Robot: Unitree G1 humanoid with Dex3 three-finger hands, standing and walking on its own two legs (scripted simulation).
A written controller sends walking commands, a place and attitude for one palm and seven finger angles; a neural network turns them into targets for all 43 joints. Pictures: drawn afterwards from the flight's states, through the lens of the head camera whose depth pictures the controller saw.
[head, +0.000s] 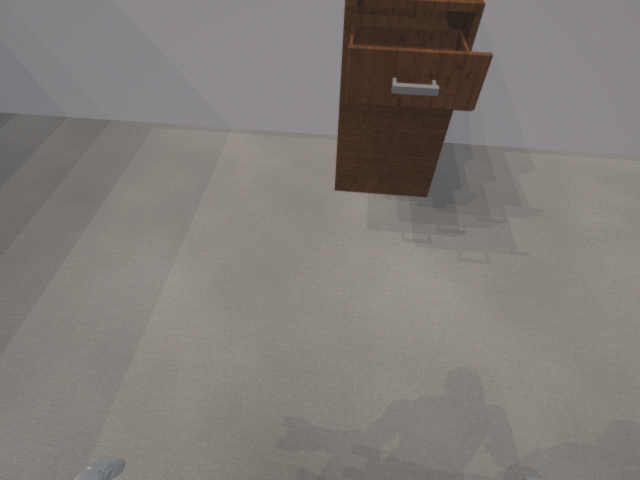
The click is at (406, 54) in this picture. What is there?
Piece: drawer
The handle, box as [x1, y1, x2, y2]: [391, 78, 438, 95]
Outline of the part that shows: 392,79 391,92 437,95 438,85 435,83 435,80 432,80 432,84 428,85 397,83 395,78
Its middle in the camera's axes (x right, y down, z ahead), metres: +0.26 -0.43 +1.08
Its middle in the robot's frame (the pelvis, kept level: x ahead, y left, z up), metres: +1.10 -0.21 -0.06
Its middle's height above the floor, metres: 0.71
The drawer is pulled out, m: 0.30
